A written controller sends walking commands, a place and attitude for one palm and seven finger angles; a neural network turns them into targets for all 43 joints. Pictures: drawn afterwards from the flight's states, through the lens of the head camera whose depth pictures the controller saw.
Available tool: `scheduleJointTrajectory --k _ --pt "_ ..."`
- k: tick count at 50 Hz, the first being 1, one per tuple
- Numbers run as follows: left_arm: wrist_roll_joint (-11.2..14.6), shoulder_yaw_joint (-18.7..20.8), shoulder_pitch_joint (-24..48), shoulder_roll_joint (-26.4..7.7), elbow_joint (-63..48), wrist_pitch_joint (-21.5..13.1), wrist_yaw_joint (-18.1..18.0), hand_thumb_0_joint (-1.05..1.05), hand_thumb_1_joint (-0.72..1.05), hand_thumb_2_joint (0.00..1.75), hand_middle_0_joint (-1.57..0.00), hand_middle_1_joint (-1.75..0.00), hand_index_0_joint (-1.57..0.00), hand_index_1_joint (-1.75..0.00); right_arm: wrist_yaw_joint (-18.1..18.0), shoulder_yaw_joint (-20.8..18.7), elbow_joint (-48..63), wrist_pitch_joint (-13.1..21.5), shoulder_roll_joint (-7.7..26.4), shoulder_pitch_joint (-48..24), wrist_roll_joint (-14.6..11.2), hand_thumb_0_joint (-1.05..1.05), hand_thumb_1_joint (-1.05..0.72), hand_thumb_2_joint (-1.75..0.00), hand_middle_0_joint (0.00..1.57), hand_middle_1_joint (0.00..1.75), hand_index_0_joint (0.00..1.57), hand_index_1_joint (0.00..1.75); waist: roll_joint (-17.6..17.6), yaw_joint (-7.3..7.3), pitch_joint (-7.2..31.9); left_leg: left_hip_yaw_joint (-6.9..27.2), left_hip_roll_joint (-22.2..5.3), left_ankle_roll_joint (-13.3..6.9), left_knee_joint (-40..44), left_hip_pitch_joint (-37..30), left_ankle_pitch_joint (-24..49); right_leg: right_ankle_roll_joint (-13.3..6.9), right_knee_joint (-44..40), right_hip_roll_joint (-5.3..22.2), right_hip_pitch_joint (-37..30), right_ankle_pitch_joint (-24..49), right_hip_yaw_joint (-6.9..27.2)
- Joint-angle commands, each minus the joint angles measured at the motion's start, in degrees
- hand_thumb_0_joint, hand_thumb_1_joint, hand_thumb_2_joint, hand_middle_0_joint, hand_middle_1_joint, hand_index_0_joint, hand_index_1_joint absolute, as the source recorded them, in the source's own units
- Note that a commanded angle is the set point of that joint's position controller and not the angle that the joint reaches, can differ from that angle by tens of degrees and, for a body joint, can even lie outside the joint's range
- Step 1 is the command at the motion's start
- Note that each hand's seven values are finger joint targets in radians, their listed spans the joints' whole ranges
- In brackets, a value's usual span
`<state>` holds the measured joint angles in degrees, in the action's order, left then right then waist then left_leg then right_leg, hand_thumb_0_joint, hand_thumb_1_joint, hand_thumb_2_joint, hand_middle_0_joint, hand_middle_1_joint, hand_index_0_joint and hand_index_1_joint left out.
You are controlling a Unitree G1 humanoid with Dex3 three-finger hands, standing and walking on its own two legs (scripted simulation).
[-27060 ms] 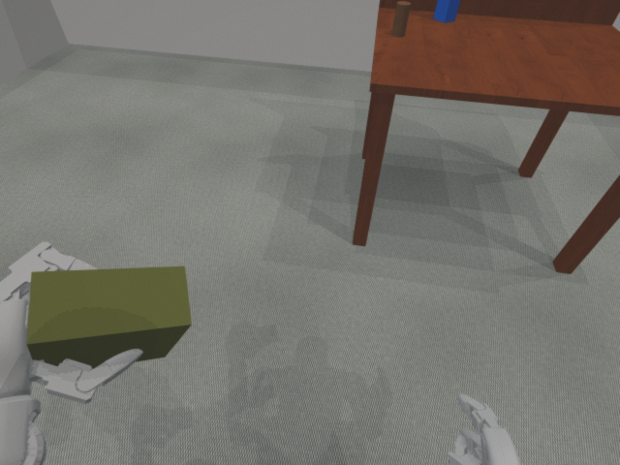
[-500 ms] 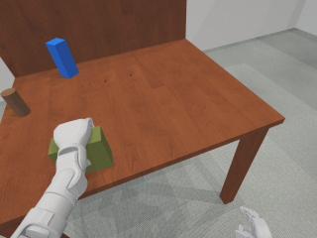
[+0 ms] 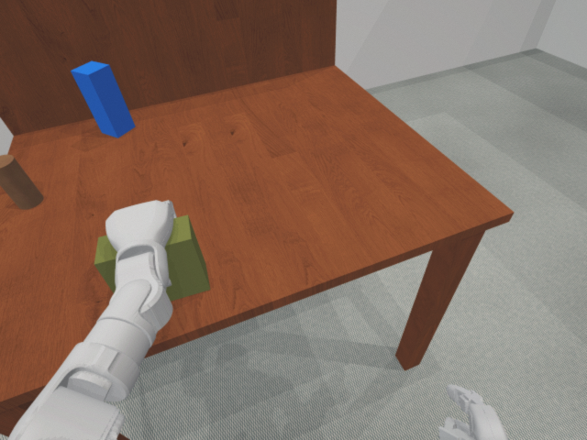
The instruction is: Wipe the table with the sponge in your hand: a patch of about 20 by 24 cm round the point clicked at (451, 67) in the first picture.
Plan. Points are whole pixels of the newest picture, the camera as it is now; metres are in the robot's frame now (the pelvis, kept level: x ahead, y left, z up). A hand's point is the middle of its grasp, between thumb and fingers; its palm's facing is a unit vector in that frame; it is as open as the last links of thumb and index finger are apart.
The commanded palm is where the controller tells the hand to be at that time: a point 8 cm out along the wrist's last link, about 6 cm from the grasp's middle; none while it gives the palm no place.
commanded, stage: wipe forward along the third lane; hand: left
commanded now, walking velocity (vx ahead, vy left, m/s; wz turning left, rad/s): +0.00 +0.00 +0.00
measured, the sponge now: (161, 273) +0.35 +0.25 +0.02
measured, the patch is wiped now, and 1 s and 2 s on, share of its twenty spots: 0.70 0.90 1.00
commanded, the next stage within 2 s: wipe back along the third lane in 1.38 s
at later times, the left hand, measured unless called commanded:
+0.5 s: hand (153, 224) +0.42 +0.27 +0.07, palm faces -0.08 -0.01 -1.00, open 10.0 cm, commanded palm +0.40 +0.27 +0.10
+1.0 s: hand (149, 205) +0.46 +0.30 +0.07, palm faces -0.09 +0.01 -1.00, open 10.0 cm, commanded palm +0.45 +0.29 +0.10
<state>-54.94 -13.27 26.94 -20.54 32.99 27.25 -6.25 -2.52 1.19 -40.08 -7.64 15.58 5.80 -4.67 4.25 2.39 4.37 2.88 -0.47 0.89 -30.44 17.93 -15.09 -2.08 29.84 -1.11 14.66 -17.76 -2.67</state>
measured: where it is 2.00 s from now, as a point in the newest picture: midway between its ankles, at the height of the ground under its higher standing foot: outside the picture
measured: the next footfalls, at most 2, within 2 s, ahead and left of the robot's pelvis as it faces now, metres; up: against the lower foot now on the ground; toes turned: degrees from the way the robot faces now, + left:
none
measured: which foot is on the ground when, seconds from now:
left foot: down 0.00-1.00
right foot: down 0.00-1.00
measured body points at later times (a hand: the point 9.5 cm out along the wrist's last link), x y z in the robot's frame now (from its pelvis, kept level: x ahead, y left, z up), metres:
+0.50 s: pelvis +0.00 +0.00 +0.00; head +0.02 -0.02 +0.45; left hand +0.42 +0.27 +0.12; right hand +0.07 -0.27 -0.14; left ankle +0.01 +0.14 -0.73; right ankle -0.02 -0.10 -0.73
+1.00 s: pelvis -0.01 +0.02 -0.01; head +0.05 +0.02 +0.44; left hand +0.46 +0.29 +0.12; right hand +0.04 -0.25 -0.14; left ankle +0.01 +0.14 -0.73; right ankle -0.02 -0.10 -0.73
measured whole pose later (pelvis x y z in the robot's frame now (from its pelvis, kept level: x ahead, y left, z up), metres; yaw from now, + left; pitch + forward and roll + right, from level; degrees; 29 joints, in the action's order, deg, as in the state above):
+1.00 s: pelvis -0.01 +0.02 -0.01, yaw -2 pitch +12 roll -2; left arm -59.1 -4.0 52.8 -29.7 67.5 16.6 -11.1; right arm -0.8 0.0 -43.8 -6.4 14.9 14.7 -3.0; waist 2.7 -4.8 6.5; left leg 1.9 -1.2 -0.1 -36.3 32.6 -16.0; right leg -0.8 32.4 -1.9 28.3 -16.5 -1.6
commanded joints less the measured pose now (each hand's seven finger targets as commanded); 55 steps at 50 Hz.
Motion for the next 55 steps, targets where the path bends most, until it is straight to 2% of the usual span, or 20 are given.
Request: scheduleJointTrajectory --k 1,2,5,7,11,12,15,17,19,21,22,23,24,27,33,37,41,46,47,55 --pt "-1.75 4.30 21.91 -10.07 1.13 -1.91 -0.37 0.00 0.10 1.30 -1.20 -1.60 -1.20 -1.60 -0.86 -2.27 6.28 2.02 7.19 -4.13 0.02 0.00 -0.90 -0.90 0.20 0.30 0.20 0.30 -8.00 -2.74 8.70 -2.94 2.86 -3.41 1.98 -1.97 7.45 -0.53 -4.75 -0.74 -0.22 14.55 1.47" --pt "-1.92 7.95 21.11 -13.97 3.21 -2.37 -0.54 0.00 0.10 1.30 -1.20 -1.60 -1.20 -1.60 -0.98 -2.35 5.83 1.82 7.54 -3.67 0.25 0.00 -0.90 -0.90 0.20 0.30 0.20 0.30 -7.82 -1.97 9.06 -2.74 2.69 -3.29 2.24 -1.17 7.14 -0.65 -5.03 -0.85 -0.53 13.92 2.10" --pt "-2.41 5.31 24.04 -11.88 7.31 -3.92 -0.35 0.00 0.10 1.30 -1.20 -1.60 -1.20 -1.60 -1.03 -2.41 5.51 1.70 7.45 -1.72 0.30 0.00 -0.90 -0.90 0.20 0.30 0.20 0.30 -7.51 -3.45 9.34 -3.13 2.78 -3.27 1.14 0.35 7.08 -0.23 -4.14 -0.62 0.26 15.14 1.85" --pt "-2.63 7.96 24.32 -14.54 7.81 -5.08 -0.46 0.00 0.10 1.30 -1.20 -1.60 -1.20 -1.60 -0.85 -2.72 5.52 1.61 7.65 -0.85 0.56 0.00 -0.90 -0.90 0.20 0.30 0.20 0.30 -5.92 -2.50 11.65 -2.67 2.69 -3.26 1.16 0.26 8.06 -0.69 -4.12 -0.86 -0.41 15.72 2.09" --pt "-2.22 6.42 23.10 -12.17 8.39 -7.01 -0.94 0.00 0.10 1.30 -1.20 -1.60 -1.20 -1.60 -0.31 -3.43 5.85 1.55 7.64 1.34 0.65 0.00 -0.90 -0.90 0.20 0.30 0.20 0.30 -6.54 -3.25 14.20 -3.27 2.65 -3.54 -0.50 0.75 10.60 -0.37 -3.20 -0.79 -1.84 21.36 2.09" --pt "-2.22 10.53 22.18 -16.40 9.29 -7.42 -1.29 0.00 0.10 1.30 -1.20 -1.60 -1.20 -1.60 -0.32 -3.61 5.49 1.42 7.99 1.54 0.79 0.00 -0.90 -0.90 0.20 0.30 0.20 0.30 -6.91 -2.28 14.87 -3.00 2.41 -3.47 -0.15 1.43 10.92 -0.53 -3.38 -0.84 -2.88 21.73 2.63" --pt "-2.00 8.54 24.49 -14.54 11.51 -8.27 -2.04 0.00 0.10 1.30 -1.20 -1.60 -1.20 -1.60 -0.13 -3.77 4.81 1.50 8.12 2.84 0.53 0.00 -0.90 -0.90 0.20 0.30 0.20 0.30 -8.98 -4.20 11.47 -3.30 2.22 -3.72 -0.33 2.90 9.35 0.09 -3.44 -0.80 -0.62 20.66 2.00" --pt "-2.16 11.83 23.97 -18.22 12.46 -8.70 -2.51 0.00 0.10 1.30 -1.20 -1.60 -1.20 -1.60 -0.08 -4.06 4.27 1.49 8.60 3.18 0.70 0.00 -0.90 -0.90 0.20 0.30 0.20 0.30 -8.60 -3.23 12.25 -3.05 2.19 -3.71 0.09 3.37 9.69 -0.12 -3.68 -0.88 -1.28 20.57 2.45" --pt "-2.24 9.70 24.88 -16.27 13.33 -8.90 -2.90 0.00 0.10 1.30 -1.20 -1.60 -1.20 -1.60 0.08 -4.17 4.12 1.57 8.29 3.90 0.52 0.00 -0.90 -0.90 0.20 0.30 0.20 0.30 -8.11 -3.82 12.18 -3.59 2.34 -3.93 -0.16 3.39 9.16 0.17 -3.73 -0.77 -0.82 19.82 2.27" --pt "-2.86 9.48 26.63 -16.72 14.76 -9.14 -3.15 0.00 0.10 1.30 -1.20 -1.60 -1.20 -1.60 0.30 -4.28 3.42 1.71 8.45 4.73 0.59 0.00 -0.90 -0.90 0.20 0.30 0.20 0.30 -7.53 -4.28 11.84 -3.57 2.18 -3.96 -0.22 3.48 9.14 0.02 -3.68 -0.85 0.03 19.54 2.13" --pt "-3.17 11.62 26.57 -19.24 15.50 -9.19 -3.22 0.00 0.10 1.30 -1.20 -1.60 -1.20 -1.60 0.31 -4.36 3.16 1.56 8.72 4.82 0.57 0.00 -0.90 -0.90 0.20 0.30 0.20 0.30 -7.01 -3.71 12.12 -3.02 2.12 -3.78 0.14 3.73 9.57 -0.29 -3.63 -1.05 -0.03 18.86 2.13" --pt "-3.02 9.02 28.31 -17.00 15.69 -9.32 -3.19 0.00 0.10 1.30 -1.20 -1.60 -1.20 -1.60 0.28 -4.22 3.27 1.63 8.48 4.99 0.42 0.00 -0.90 -0.90 0.20 0.30 0.20 0.30 -6.86 -4.68 12.05 -3.40 2.21 -4.00 0.01 3.45 8.89 0.05 -3.70 -0.94 0.54 17.96 2.04" --pt "-3.31 10.56 29.23 -19.05 17.54 -9.31 -3.45 0.00 0.10 1.30 -1.20 -1.60 -1.20 -1.60 0.25 -4.21 2.71 1.63 8.62 5.44 0.48 0.00 -0.90 -0.90 0.20 0.30 0.20 0.30 -7.02 -4.74 10.95 -3.15 2.03 -3.94 -0.01 4.03 8.00 -0.01 -3.85 -0.97 1.48 16.47 2.06" --pt "-3.72 10.35 31.02 -19.07 18.42 -9.68 -3.51 0.00 0.10 1.30 -1.20 -1.60 -1.20 -1.60 0.48 -4.32 2.45 1.71 8.65 6.01 0.65 0.00 -0.90 -0.90 0.20 0.30 0.20 0.30 -4.35 -4.58 12.50 -3.14 1.98 -3.84 0.17 3.62 8.78 -0.36 -3.81 -1.04 1.78 16.56 2.11" --pt "-4.75 9.71 33.98 -18.67 21.69 -10.76 -4.38 0.00 0.10 1.30 -1.20 -1.60 -1.20 -1.60 0.70 -4.51 2.13 1.92 8.69 8.03 0.93 0.00 -0.90 -0.90 0.20 0.30 0.20 0.30 -5.56 -5.71 14.77 -2.67 1.44 -3.78 -0.94 3.50 9.63 -0.31 -2.41 -1.38 3.53 16.44 1.35" --pt "-4.89 10.79 36.11 -19.79 23.32 -10.92 -5.30 0.00 0.10 1.30 -1.20 -1.60 -1.20 -1.60 0.83 -4.50 1.73 1.97 8.79 8.46 1.10 0.00 -0.90 -0.90 0.20 0.30 0.20 0.30 -4.45 -5.92 14.45 -2.44 1.23 -3.62 -0.93 4.14 9.19 -0.46 -2.42 -1.47 5.06 15.35 1.34" --pt "-5.37 8.85 40.16 -18.78 25.96 -10.20 -6.09 0.00 0.10 1.30 -1.20 -1.60 -1.20 -1.60 1.02 -4.25 1.19 2.23 8.69 9.71 1.16 0.00 -0.90 -0.90 0.20 0.30 0.20 0.30 -4.94 -7.38 13.36 -2.22 1.10 -3.67 -1.29 5.08 7.43 -0.20 -2.25 -1.65 7.63 12.72 0.94" --pt "-6.11 8.98 45.30 -20.78 28.86 -9.63 -6.00 0.00 0.10 1.30 -1.20 -1.60 -1.20 -1.60 1.04 -4.17 0.39 2.53 8.92 11.49 1.48 0.00 -0.90 -0.90 0.20 0.30 0.20 0.30 -3.92 -8.51 15.10 -1.91 0.84 -3.70 -1.95 5.42 7.45 -0.15 -1.64 -1.82 8.91 12.06 0.90" --pt "-6.50 10.56 46.00 -22.72 29.23 -9.87 -5.84 0.00 0.10 1.30 -1.20 -1.60 -1.20 -1.60 1.04 -4.39 0.05 2.55 9.09 11.89 1.67 0.00 -0.90 -0.90 0.20 0.30 0.20 0.30 -3.42 -8.23 16.51 -1.63 0.65 -3.63 -2.13 5.18 8.67 -0.34 -1.28 -1.82 8.46 13.05 0.96" --pt "-7.49 11.13 46.75 -25.80 31.73 -10.79 -4.49 0.00 0.10 1.30 -1.20 -1.60 -1.20 -1.60 1.18 -4.37 -0.16 2.42 9.48 15.17 2.03 0.00 -0.90 -0.90 0.20 0.30 0.20 0.30 -2.25 -8.86 18.43 -1.92 0.52 -3.68 -4.03 6.67 10.23 -0.18 -0.30 -2.15 8.83 15.53 1.09"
